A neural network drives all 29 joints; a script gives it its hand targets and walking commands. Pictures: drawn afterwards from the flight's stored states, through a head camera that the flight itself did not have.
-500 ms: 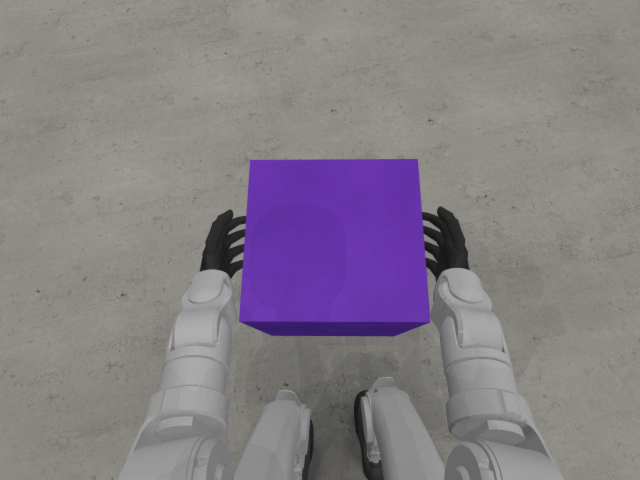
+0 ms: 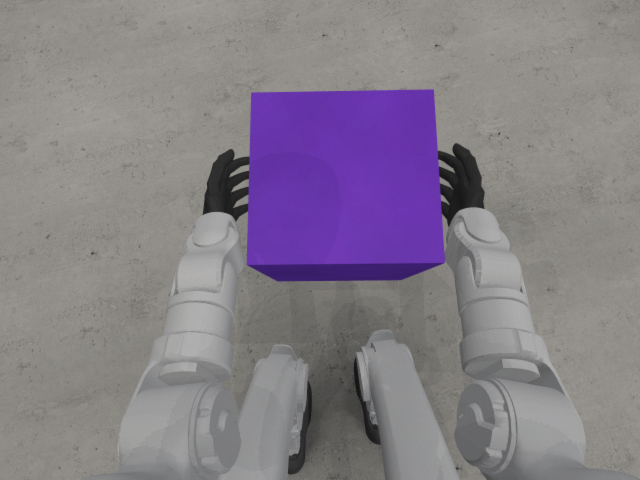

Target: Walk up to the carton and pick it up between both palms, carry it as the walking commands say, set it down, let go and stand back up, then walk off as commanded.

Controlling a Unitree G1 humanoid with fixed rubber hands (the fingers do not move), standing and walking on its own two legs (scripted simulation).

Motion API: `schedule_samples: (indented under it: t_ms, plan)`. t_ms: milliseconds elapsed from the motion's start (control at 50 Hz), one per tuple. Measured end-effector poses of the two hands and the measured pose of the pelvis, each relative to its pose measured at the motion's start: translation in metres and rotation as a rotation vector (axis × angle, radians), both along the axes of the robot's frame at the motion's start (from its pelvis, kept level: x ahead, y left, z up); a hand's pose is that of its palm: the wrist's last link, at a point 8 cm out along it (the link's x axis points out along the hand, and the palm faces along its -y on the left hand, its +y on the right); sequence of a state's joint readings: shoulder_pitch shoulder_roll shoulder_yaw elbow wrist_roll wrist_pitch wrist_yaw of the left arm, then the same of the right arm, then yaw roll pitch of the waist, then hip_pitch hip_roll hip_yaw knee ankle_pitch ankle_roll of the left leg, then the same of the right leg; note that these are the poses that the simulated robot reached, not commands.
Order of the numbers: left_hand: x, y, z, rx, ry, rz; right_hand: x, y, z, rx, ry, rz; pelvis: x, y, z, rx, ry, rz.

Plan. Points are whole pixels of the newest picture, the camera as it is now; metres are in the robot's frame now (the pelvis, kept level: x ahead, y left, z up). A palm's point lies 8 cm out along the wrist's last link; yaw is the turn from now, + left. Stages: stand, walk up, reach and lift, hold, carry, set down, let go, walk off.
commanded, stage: set down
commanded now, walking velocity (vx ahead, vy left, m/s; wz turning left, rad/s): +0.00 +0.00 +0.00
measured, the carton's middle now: (340, 204) +0.47 -0.03 -0.14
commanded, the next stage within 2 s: none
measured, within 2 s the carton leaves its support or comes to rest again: neither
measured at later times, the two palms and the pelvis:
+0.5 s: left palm (241, 215) +0.47 +0.12 -0.17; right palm (441, 207) +0.47 -0.18 -0.16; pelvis -0.02 -0.01 -0.07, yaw +1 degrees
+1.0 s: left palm (258, 222) +0.49 +0.11 -0.27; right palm (426, 219) +0.48 -0.19 -0.28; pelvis -0.05 -0.01 -0.14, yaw +2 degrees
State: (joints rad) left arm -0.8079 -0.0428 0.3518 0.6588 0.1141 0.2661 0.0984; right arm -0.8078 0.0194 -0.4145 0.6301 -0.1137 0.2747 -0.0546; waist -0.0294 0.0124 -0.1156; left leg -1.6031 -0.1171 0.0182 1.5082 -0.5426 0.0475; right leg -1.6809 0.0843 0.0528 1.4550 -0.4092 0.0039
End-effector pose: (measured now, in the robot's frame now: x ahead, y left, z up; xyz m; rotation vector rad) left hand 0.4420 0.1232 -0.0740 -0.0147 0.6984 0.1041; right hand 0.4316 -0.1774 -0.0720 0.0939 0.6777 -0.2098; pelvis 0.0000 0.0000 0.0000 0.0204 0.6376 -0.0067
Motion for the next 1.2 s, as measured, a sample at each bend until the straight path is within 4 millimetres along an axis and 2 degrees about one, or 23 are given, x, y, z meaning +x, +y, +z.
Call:
schedule_samples:
  t_ms: [120, 240, 380, 540, 760, 820, 900, 980, 1060, 1140, 1200]
  plan:
    - [0.002, 0.003, -0.026, 0.011, 0.017, -0.004, 0.004, 0.003, -0.025, -0.008, 0.018, 0.014, -0.004, 0.001, -0.014, -0.008, 0.027, 0.016]
    - [0.008, -0.002, -0.051, 0.007, 0.028, -0.008, 0.006, -0.002, -0.052, -0.011, 0.029, 0.006, -0.008, 0.001, -0.032, -0.009, 0.051, 0.02]
    - [0.021, -0.008, -0.075, 0.005, 0.006, -0.01, 0.023, -0.008, -0.071, -0.017, 0.006, 0.009, -0.015, -0.002, -0.056, -0.004, 0.067, 0.018]
    - [0.031, -0.004, -0.102, 0.015, 0.001, 0.004, 0.036, -0.004, -0.1, -0.017, 0.003, 0.022, -0.021, -0.007, -0.08, 0.003, 0.069, 0.026]
    - [0.045, -0.009, -0.152, 0.022, -0.011, -0.015, 0.047, -0.009, -0.151, -0.019, -0.008, 0.012, -0.036, -0.01, -0.104, -0.001, -0.057, 0.039]
    - [0.051, -0.014, -0.171, 0.015, -0.042, -0.016, 0.049, -0.014, -0.172, -0.014, -0.039, 0.003, -0.046, -0.01, -0.108, -0.002, -0.154, 0.038]
    - [0.053, -0.017, -0.193, 0.027, -0.038, -0.021, 0.049, -0.017, -0.198, 0.014, -0.037, -0.015, -0.048, -0.01, -0.125, 0.008, -0.134, 0.029]
    - [0.05, -0.014, -0.199, 0.036, -0.02, -0.014, 0.05, -0.014, -0.205, 0.02, -0.019, -0.006, -0.049, -0.012, -0.139, 0.024, -0.152, 0.025]
    - [0.049, -0.009, -0.205, 0.034, 0.025, 0.005, 0.057, -0.008, -0.207, 0.004, 0.026, 0.022, -0.052, -0.013, -0.144, 0.03, -0.167, 0.028]
    - [0.057, -0.004, -0.206, 0.04, 0.001, 0.0, 0.07, -0.004, -0.204, -0.018, 0.004, 0.041, -0.054, -0.014, -0.147, 0.026, -0.159, 0.033]
    - [0.064, -0.003, -0.214, 0.032, 0.005, -0.001, 0.075, -0.003, -0.211, -0.031, 0.009, 0.047, -0.055, -0.013, -0.153, 0.015, -0.149, 0.04]
